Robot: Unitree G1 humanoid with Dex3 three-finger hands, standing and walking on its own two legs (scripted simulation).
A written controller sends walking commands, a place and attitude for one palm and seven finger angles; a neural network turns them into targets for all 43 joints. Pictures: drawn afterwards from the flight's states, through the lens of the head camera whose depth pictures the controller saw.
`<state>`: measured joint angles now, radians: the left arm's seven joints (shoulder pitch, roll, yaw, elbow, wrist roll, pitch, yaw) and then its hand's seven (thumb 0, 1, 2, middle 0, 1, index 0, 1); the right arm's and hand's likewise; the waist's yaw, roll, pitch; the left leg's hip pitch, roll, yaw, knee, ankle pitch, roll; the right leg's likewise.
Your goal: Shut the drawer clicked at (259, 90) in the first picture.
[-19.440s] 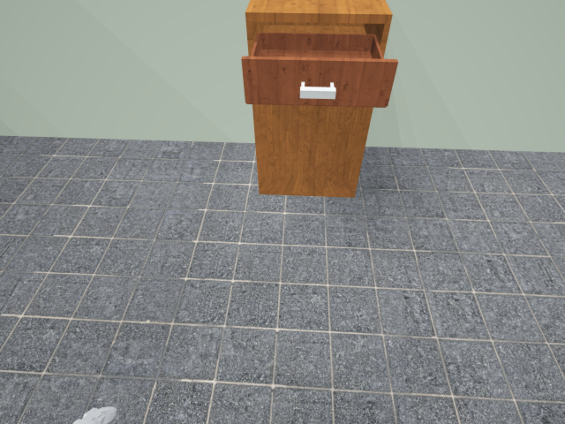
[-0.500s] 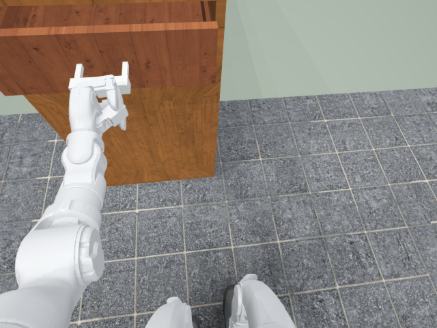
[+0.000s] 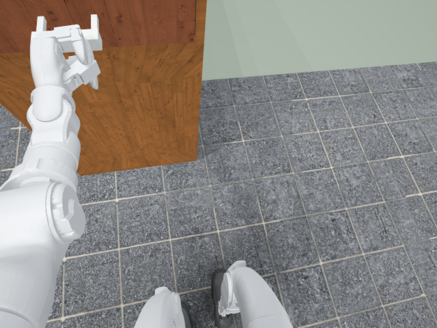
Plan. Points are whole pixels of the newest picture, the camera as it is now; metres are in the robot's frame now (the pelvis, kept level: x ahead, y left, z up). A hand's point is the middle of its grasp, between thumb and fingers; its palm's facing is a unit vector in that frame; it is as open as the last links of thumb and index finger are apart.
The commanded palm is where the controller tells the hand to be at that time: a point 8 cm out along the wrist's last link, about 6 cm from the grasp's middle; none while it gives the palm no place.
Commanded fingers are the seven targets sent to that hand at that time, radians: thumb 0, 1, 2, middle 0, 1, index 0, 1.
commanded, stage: push the drawer shut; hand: left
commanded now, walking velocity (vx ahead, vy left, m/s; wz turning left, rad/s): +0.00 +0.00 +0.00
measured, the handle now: (68, 31) +0.63 +0.18 +0.07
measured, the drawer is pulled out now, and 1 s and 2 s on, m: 0.01 0.00 0.00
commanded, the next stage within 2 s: pull the fist back off the drawer in 0.44 s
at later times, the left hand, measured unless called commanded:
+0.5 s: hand (86, 54) +0.58 +0.15 +0.07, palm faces +0.05 -1.00 -0.04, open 2.8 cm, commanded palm +0.60 +0.17 +0.07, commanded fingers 0.00 0.90 0.90 -1.40 -1.60 -1.40 -1.60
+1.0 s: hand (88, 55) +0.57 +0.14 +0.07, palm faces +0.04 -1.00 -0.04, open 2.8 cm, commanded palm +0.55 +0.17 +0.07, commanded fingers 0.00 0.90 0.90 -1.40 -1.60 -1.40 -1.60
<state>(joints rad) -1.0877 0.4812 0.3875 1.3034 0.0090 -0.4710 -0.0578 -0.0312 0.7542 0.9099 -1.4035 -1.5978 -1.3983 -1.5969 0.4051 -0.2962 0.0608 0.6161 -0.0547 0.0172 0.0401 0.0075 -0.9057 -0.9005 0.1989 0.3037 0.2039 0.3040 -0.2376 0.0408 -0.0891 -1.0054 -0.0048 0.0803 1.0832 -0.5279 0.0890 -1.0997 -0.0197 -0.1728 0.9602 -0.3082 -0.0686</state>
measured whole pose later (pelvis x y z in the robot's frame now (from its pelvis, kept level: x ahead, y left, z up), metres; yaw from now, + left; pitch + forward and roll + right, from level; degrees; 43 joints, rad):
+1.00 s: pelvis -0.01 +0.00 -0.01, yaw +1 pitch +28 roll -4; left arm -1.24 0.56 0.36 1.36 0.05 -0.38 -0.05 -0.05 0.67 0.92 -1.40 -1.60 -1.40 -1.60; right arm 0.46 -0.29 0.09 0.61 -0.07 0.02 0.07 0.01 -0.91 -0.90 0.20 0.30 0.20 0.30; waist -0.29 0.05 -0.09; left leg -1.13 -0.01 0.04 1.16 -0.53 0.09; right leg -1.19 0.01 -0.17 0.99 -0.30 -0.07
